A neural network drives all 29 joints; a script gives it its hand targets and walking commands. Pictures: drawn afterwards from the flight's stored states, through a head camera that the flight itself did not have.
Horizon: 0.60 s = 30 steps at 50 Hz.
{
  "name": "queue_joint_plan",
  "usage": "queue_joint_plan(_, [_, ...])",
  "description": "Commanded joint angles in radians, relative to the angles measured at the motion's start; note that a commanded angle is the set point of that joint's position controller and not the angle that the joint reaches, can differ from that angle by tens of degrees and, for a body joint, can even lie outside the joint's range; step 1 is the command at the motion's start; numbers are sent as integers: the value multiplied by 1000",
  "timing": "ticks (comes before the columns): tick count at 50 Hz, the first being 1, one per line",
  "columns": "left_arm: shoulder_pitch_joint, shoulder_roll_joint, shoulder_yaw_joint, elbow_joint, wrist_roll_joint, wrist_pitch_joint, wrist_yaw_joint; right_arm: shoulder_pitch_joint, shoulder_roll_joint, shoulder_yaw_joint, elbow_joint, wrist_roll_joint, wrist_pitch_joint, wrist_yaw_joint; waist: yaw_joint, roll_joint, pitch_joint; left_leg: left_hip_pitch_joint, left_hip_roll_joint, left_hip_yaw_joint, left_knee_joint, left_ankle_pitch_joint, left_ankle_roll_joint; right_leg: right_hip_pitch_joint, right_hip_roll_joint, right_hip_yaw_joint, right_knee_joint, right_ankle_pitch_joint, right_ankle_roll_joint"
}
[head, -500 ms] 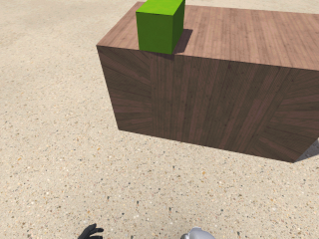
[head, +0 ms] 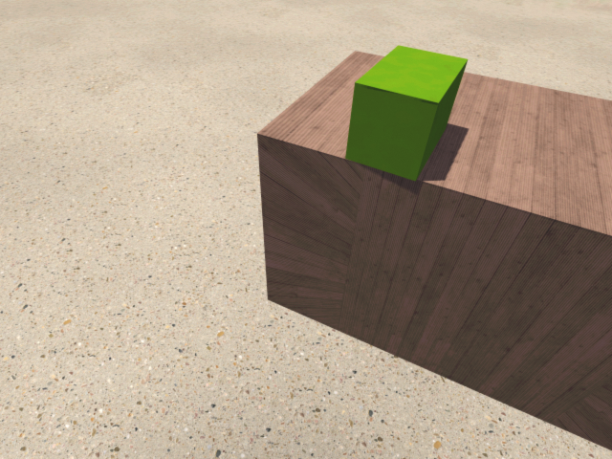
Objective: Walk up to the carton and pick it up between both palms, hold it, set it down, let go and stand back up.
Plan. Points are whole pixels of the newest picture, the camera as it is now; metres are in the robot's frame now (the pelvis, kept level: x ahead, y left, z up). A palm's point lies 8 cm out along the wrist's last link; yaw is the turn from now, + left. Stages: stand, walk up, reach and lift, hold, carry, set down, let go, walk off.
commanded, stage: walk up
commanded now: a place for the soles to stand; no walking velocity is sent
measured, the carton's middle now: (406, 109) +0.88 -0.17 +0.08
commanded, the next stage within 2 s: none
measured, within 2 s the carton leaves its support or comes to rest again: neither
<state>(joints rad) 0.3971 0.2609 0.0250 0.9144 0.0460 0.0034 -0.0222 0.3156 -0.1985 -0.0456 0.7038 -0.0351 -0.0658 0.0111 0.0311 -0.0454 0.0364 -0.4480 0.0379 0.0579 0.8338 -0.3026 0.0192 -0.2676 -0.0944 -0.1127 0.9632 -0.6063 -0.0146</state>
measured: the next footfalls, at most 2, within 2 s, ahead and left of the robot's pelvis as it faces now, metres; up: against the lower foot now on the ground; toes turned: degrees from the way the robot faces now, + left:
right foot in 0.36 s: +0.32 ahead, -0.21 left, +0.00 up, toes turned -7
left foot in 0.74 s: +0.41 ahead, +0.02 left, +0.00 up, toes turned +4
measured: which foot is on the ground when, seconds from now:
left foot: down 0.00-0.38, up 0.40-0.72, down 0.74-1.00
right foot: up 0.00-0.34, down 0.36-1.00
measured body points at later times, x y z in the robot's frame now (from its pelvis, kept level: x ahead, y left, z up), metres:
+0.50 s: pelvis +0.20 -0.09 +0.00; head +0.21 -0.11 +0.44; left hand +0.33 +0.14 -0.12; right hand +0.21 -0.35 -0.15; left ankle +0.13 +0.06 -0.62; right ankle +0.28 -0.21 -0.70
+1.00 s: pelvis +0.31 -0.09 +0.03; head +0.33 -0.08 +0.48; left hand +0.36 +0.14 -0.13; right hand +0.44 -0.31 -0.10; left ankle +0.37 +0.02 -0.70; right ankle +0.28 -0.21 -0.70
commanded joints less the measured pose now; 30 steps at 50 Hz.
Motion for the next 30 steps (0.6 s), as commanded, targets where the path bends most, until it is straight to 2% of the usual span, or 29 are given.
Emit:
queue_joint_plan(1, [-154,115,10,-185,9,-4,-18,238,-249,-64,-30,39,-5,-58,-136,174,180,294,413,-834,-665,-638,227,-641,-6,129,346,54,33])
queue_joint_plan(2, [-167,115,10,-184,7,-10,-16,208,-245,-58,-33,29,-11,-61,-132,196,163,291,399,-751,-631,-538,232,-639,-23,131,342,80,38])
queue_joint_plan(4, [-112,119,17,-161,12,-19,-13,150,-202,-38,-27,20,-29,-58,-97,242,111,267,370,-597,-590,-347,223,-554,-36,147,311,110,56])
queue_joint_plan(8, [-120,65,11,-173,-3,-15,-23,87,-192,-28,-3,7,-44,-54,-66,247,100,222,331,-393,-550,-74,226,-488,-49,132,184,185,75])
queue_joint_plan(11, [-155,35,6,-189,-6,-23,-35,65,-205,-29,10,-6,-49,-48,-55,245,97,191,292,-242,-497,95,200,-400,-52,99,11,296,52])
queue_joint_plan(13, [-153,18,8,-187,-4,-32,-42,53,-210,-30,14,-11,-46,-39,-46,242,73,142,248,-143,-440,148,166,-256,-21,48,-112,382,28])
queue_joint_plan(14, [-139,13,11,-182,-1,-37,-42,56,-217,-31,19,-14,-40,-35,-42,234,58,112,240,-116,-419,128,158,-164,2,15,-155,412,13])
queue_joint_plan(15, [-109,16,18,-174,1,-40,-41,54,-222,-30,25,-19,-32,-33,-25,205,47,86,239,-100,-390,101,148,-66,24,-13,-210,453,5])
queue_joint_plan(16, [-48,32,32,-160,3,-45,-34,50,-218,-23,30,-22,-22,-29,10,154,29,48,227,-80,-324,108,130,65,54,-41,-279,510,-1])
queue_joint_plan(17, [32,73,58,-141,5,-50,-22,82,-192,-12,37,-27,-13,-23,46,68,-14,14,181,-51,-174,167,104,203,94,-44,-297,479,-10])
queue_joint_plan(18, [128,118,86,-122,8,-51,-12,140,-132,11,48,-28,-3,-15,82,-76,-78,-32,114,18,82,151,67,320,66,32,-316,397,-24])
queue_joint_plan(19, [154,176,91,-142,15,-53,0,208,-57,36,32,-18,8,-4,65,-248,-144,-134,16,41,395,-181,13,333,-193,437,-424,203,-75])
queue_joint_plan(20, [134,252,107,-175,-44,-36,16,202,-122,10,-20,20,29,-8,85,-253,-162,-239,-44,-40,486,-322,-4,326,-340,842,-720,-100,-182])
queue_joint_plan(21, [80,239,98,-195,-65,-28,33,108,-149,7,-33,9,37,-9,82,-118,-79,-270,5,-118,555,-261,-2,242,-363,907,-809,-276,-185])
queue_joint_plan(22, [35,217,82,-199,-64,-27,40,73,-150,4,-37,10,32,-5,69,-96,2,-309,20,-129,585,-207,-2,196,-337,779,-779,-217,-170])
queue_joint_plan(23, [4,209,78,-204,-49,-28,46,89,-133,9,-27,12,27,-3,52,-120,23,-310,42,-117,581,-190,-3,154,-324,670,-735,-131,-181])
queue_joint_plan(24, [-30,177,66,-202,-43,-33,46,96,-139,4,-13,2,24,-4,29,-137,37,-268,65,-105,505,-204,2,75,-289,573,-723,-103,-190])
queue_joint_plan(25, [-55,144,51,-193,-38,-44,38,117,-139,-2,-9,-7,22,-8,5,-163,40,-202,67,-110,451,-216,-3,4,-273,507,-724,-56,-194])
queue_joint_plan(27, [-75,113,40,-183,-23,-62,30,133,-126,-5,1,-8,25,-4,-13,-124,20,-150,66,-102,364,-221,-16,-30,-271,440,-710,-11,-213])
queue_joint_plan(29, [-72,109,37,-162,-15,-70,33,92,-106,-3,-11,-7,31,0,-8,-110,42,-162,73,-89,260,-200,-25,-34,-292,398,-714,38,-238])
queue_joint_plan(30, [-84,91,31,-154,-14,-69,37,68,-85,2,-10,-6,35,-3,-9,-105,59,-139,71,-79,190,-166,-28,-45,-291,348,-697,185,-236])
